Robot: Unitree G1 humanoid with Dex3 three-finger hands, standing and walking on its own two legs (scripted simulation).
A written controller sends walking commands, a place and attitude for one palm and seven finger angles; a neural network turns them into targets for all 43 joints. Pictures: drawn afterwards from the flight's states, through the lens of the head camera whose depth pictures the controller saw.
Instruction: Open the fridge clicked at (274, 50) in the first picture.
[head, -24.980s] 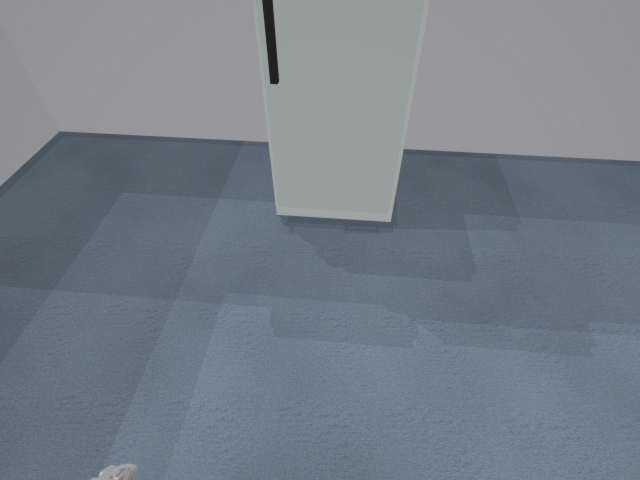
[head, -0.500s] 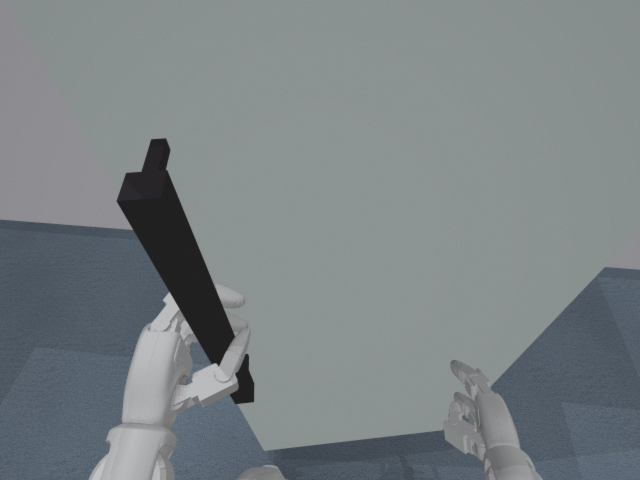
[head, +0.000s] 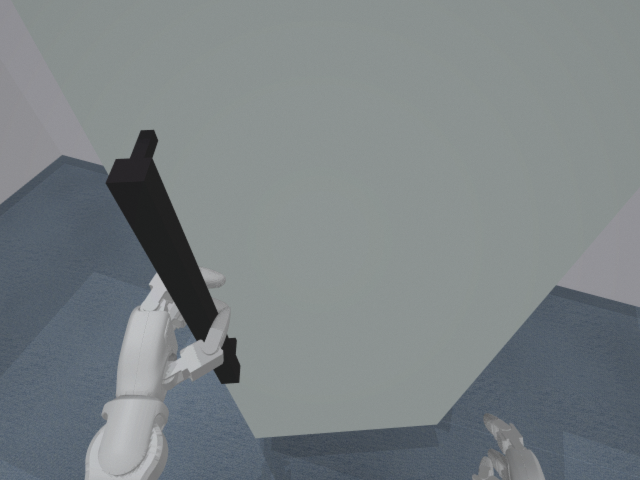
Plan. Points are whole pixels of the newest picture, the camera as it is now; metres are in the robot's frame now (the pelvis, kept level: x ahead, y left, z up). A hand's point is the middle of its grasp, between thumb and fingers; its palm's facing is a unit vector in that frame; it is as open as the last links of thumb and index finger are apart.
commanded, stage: walk backward, drawing the door open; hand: left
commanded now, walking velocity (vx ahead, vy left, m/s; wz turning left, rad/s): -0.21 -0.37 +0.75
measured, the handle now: (201, 291) +0.30 +0.14 +0.11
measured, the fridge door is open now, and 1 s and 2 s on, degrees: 24 64 78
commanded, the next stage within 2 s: stop walking and hold the door back in 1.38 s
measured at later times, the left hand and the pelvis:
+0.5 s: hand out of the picture +0.10 +0.05 +0.10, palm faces +0.44 -0.86 -0.27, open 6.8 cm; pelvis -0.09 -0.18 +0.00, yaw +21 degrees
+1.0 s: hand out of the picture -0.01 -0.06 +0.10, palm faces +0.76 -0.58 -0.29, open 6.8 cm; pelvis -0.08 -0.36 -0.01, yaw +41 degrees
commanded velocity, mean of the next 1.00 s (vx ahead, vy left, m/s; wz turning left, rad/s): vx -0.21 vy -0.29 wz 0.75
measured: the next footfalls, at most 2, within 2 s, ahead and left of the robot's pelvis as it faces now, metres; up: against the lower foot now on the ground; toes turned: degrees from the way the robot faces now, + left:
left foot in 0.04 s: -0.04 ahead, +0.13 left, +0.00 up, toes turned +5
right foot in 0.34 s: +0.06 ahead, -0.23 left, +0.00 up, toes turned +12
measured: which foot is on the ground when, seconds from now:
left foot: up 0.00-0.02, down 0.04-0.34, up 0.36-0.60, down 0.62-0.94, up 0.96-1.00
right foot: down 0.00-0.04, up 0.06-0.32, down 0.34-0.62, up 0.64-0.92, down 0.94-1.00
